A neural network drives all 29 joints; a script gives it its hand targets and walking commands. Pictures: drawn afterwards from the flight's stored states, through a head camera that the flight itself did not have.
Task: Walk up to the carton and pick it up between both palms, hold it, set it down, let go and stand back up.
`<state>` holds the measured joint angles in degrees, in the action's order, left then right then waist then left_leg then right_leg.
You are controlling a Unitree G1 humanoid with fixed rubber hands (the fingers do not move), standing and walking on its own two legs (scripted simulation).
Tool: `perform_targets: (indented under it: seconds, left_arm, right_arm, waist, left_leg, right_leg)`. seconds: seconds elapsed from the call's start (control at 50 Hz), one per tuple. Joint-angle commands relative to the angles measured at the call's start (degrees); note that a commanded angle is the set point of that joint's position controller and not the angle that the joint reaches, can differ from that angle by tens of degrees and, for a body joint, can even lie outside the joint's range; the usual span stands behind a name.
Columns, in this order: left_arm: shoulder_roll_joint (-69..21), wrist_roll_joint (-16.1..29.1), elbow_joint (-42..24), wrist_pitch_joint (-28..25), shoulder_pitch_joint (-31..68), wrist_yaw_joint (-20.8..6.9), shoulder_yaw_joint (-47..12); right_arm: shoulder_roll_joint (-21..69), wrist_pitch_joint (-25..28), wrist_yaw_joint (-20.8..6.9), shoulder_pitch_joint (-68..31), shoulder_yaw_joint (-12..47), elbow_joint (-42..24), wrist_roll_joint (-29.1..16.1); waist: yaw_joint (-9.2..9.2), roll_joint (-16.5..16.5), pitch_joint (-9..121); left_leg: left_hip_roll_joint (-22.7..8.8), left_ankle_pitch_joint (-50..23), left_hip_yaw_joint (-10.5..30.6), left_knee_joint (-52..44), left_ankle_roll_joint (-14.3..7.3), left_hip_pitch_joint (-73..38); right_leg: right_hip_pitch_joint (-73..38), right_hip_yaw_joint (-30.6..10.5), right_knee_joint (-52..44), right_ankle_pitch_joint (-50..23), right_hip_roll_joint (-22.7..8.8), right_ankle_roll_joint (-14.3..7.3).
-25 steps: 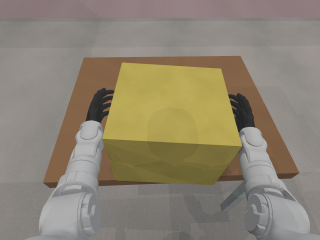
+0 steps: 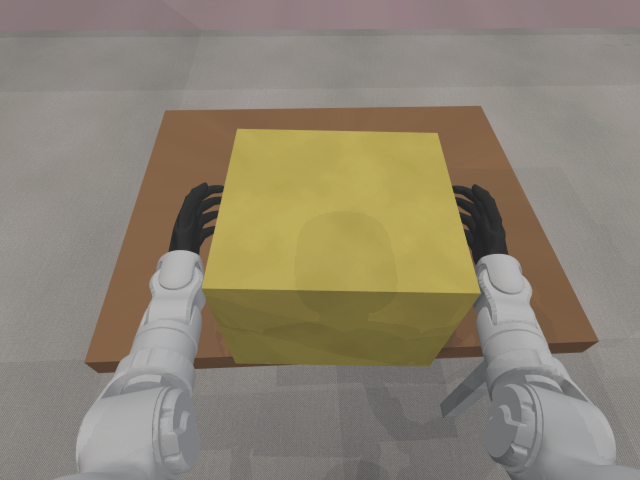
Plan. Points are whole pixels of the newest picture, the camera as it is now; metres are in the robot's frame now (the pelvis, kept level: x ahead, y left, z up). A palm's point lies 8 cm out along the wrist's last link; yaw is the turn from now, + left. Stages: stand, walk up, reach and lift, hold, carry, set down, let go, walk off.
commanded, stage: set down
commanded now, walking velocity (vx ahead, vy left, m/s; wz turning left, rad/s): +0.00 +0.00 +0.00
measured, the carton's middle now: (335, 250) +0.43 -0.02 -0.01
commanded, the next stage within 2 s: none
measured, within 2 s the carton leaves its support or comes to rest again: neither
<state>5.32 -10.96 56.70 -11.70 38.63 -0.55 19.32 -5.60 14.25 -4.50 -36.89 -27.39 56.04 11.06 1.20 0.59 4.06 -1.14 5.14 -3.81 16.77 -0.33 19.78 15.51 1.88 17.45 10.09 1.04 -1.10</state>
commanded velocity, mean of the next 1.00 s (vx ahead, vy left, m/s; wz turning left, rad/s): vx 0.00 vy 0.00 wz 0.00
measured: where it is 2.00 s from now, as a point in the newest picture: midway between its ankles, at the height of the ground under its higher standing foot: outside the picture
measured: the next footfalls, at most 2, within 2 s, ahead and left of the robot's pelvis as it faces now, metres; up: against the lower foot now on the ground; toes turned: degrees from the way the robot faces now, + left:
none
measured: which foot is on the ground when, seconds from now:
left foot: down 0.00-1.00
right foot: down 0.00-1.00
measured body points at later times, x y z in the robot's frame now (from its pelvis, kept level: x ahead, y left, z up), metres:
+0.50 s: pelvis +0.00 +0.00 +0.00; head +0.04 +0.00 +0.45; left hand +0.41 +0.18 +0.06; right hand +0.39 -0.22 +0.06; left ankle +0.03 +0.11 -0.75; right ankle -0.02 -0.10 -0.75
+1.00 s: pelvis +0.00 +0.00 -0.03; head +0.07 -0.01 +0.42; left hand +0.44 +0.18 +0.02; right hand +0.42 -0.26 +0.02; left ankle +0.03 +0.11 -0.75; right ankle -0.02 -0.10 -0.75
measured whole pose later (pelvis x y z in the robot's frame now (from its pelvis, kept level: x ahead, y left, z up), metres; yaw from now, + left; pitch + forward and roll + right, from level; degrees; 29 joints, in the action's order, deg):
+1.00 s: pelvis +0.00 +0.00 -0.03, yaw -2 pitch +20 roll -1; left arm 12.6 11.7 77.1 -19.8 48.6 3.3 0.6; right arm -20.8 21.0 0.4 -48.7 8.8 79.5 -25.8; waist -1.3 -2.4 13.4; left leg -4.0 12.7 -4.4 34.5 0.3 41.6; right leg 36.9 1.1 32.8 15.9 3.0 -1.5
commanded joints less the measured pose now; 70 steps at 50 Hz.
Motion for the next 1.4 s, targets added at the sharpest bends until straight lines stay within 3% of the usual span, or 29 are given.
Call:
perform_targets:
  seconds: [0.0, 0.32, 0.46, 0.52, 0.56, 0.62, 0.68, 0.74, 0.8, 0.88, 1.02, 1.18, 1.22, 1.3, 1.36, 1.38]
  left_arm:
    - [-27.1, -2.3, -3.1, -1.5, 27.9, -3.7, -12.9]
    - [-23.1, -3.5, -2.1, -1.7, 25.4, -3.2, -9.9]
    - [-10.0, -2.9, -2.6, -1.7, 23.6, -0.2, -5.7]
    - [1.5, 4.5, -1.2, -1.6, 24.0, 4.5, -9.6]
    - [3.4, 10.2, 1.6, -1.8, 25.9, 6.5, -13.3]
    - [6.5, 17.1, 6.5, -4.4, 29.3, 7.5, -17.2]
    - [9.9, 21.8, 9.7, -8.4, 32.4, 7.3, -19.7]
    - [12.7, 23.8, 11.9, -11.2, 33.7, 6.6, -20.2]
    - [14.4, 23.0, 14.0, -11.7, 31.8, 5.5, -18.8]
    - [16.9, 22.3, 12.8, -10.6, 31.2, 4.1, -17.5]
    - [20.6, 26.1, 8.3, -7.6, 32.1, 1.9, -19.3]
    - [25.8, 30.1, -1.0, -0.7, 33.5, -0.3, -19.9]
    - [27.0, 30.7, -3.4, 1.4, 34.9, -0.3, -20.4]
    - [27.5, 30.7, -1.8, 4.8, 37.2, -0.2, -21.4]
    - [27.2, 30.3, 3.2, 6.5, 37.7, -0.3, -22.2]
    - [28.5, 30.6, 0.7, 6.6, 39.9, -0.1, -21.8]
  right_arm:
    - [24.1, 2.3, -6.1, -24.3, 14.4, -1.7, 3.9]
    - [20.5, 2.1, -5.9, -22.0, 11.3, -0.4, 5.1]
    - [7.0, 1.8, -3.2, -19.6, 7.5, 0.8, 3.1]
    - [-6.3, 1.3, 0.2, -21.1, 11.9, 4.0, -6.7]
    - [-8.7, 0.8, 1.7, -24.3, 16.7, 7.1, -13.0]
    - [-11.0, 1.5, 3.2, -28.2, 21.9, 9.4, -19.2]
    - [-15.1, 4.1, 4.6, -31.9, 25.6, 8.2, -24.6]
    - [-20.1, 6.8, 5.7, -34.0, 28.3, 8.4, -28.8]
    - [-23.6, 8.5, 6.0, -32.8, 30.7, 12.9, -32.0]
    - [-27.1, 9.5, 5.3, -32.2, 34.8, 17.3, -37.3]
    - [-29.6, 7.1, 3.0, -33.7, 40.1, 14.2, -44.0]
    - [-32.0, 0.7, 3.0, -34.7, 40.4, -0.1, -45.8]
    - [-32.7, -1.4, 3.3, -35.3, 39.3, -2.5, -45.3]
    - [-32.1, -5.6, 3.8, -35.3, 37.2, -0.3, -43.6]
    - [-30.9, -8.1, 4.0, -35.8, 36.6, 3.5, -42.1]
    - [-31.8, -8.4, 4.2, -37.6, 35.9, 0.7, -42.0]
  waist:
    - [0.94, -1.4, 21.1]
    - [1.08, -0.5, 18.2]
    - [0.56, -0.4, 17.2]
    - [-0.10, -1.3, 20.0]
    - [-0.12, -1.2, 22.2]
    - [-0.45, -0.9, 29.4]
    - [-0.54, -1.2, 41.2]
    - [-0.29, -2.1, 50.3]
    - [-0.39, -2.1, 50.4]
    - [-1.06, -2.5, 47.7]
    - [-1.72, 1.5, 44.6]
    - [-1.89, 3.7, 49.1]
    - [-1.74, 2.8, 49.1]
    - [-1.13, 1.2, 43.6]
    - [-0.81, 1.8, 37.0]
    - [-1.33, 1.9, 39.3]
  left_leg:
    - [-1.4, -4.2, 0.3, 1.1, 1.1, -18.7]
    - [-1.4, -3.9, 0.3, 1.6, 1.1, -19.3]
    - [-1.2, -3.4, 0.0, 1.7, 1.0, -18.9]
    - [-1.7, -4.0, 0.6, 3.6, 1.5, -17.7]
    - [-1.8, -2.4, 1.3, 5.3, 1.2, -14.8]
    - [-2.1, -2.8, 2.0, 8.8, 1.3, -11.6]
    - [-2.0, -10.8, 2.4, 14.8, 2.5, -13.0]
    - [-1.7, -19.7, 2.7, 20.3, 4.2, -15.2]
    - [-1.4, -25.4, 2.7, 23.1, 5.0, -16.0]
    - [-1.1, -27.8, 2.7, 23.8, 4.9, -15.5]
    - [-0.5, -21.2, 2.0, 22.1, 2.7, -9.7]
    - [0.7, -15.0, 1.3, 19.5, 0.2, -5.8]
    - [0.8, -13.2, 1.2, 18.4, -0.1, -5.8]
    - [0.6, -5.9, 1.5, 15.8, -0.7, -6.1]
    - [0.4, -0.4, 1.7, 14.2, -1.6, -4.0]
    - [0.4, 0.2, 1.5, 13.6, -1.6, -4.1]
  right_leg:
    - [3.6, 2.1, -2.7, -9.7, -1.8, 2.1]
    - [6.2, 2.2, -3.0, -7.0, -1.4, 2.1]
    - [7.6, 1.6, -2.9, -4.4, -1.3, 2.3]
    - [12.1, 0.5, -1.9, -2.6, -0.4, 1.7]
    - [15.0, -0.3, -0.7, -0.6, 0.0, 1.0]
    - [17.8, -0.6, 2.1, -1.9, -0.2, 1.0]
    - [18.6, -0.1, 6.4, -10.3, 0.3, 1.4]
    - [19.5, 0.7, 10.2, -19.5, 1.0, 1.9]
    - [20.5, 1.3, 12.2, -25.1, 1.9, 2.5]
    - [21.7, 1.4, 13.3, -28.2, 2.5, 3.3]
    - [20.0, 0.5, 13.8, -26.8, 2.5, 5.2]
    - [12.7, -1.4, 13.3, -28.3, 1.3, 6.9]
    - [12.4, -1.6, 12.5, -26.6, 1.0, 6.8]
    - [15.7, -1.6, 9.8, -16.3, 0.5, 6.0]
    - [16.8, -2.3, 8.1, -9.1, -0.2, 5.5]
    - [15.8, -2.3, 7.4, -8.4, -0.3, 5.6]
